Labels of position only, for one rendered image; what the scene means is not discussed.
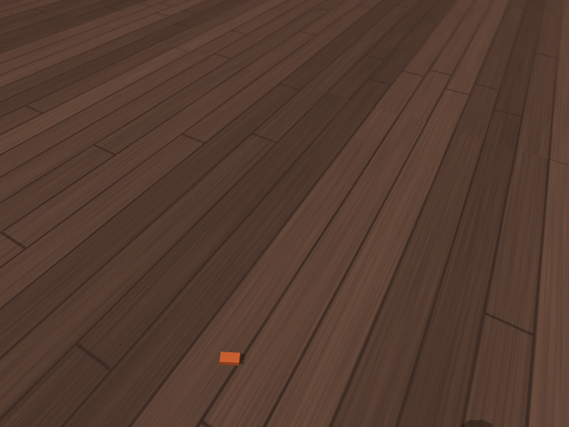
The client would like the small box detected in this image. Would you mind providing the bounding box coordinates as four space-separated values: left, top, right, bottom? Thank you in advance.
220 351 241 366

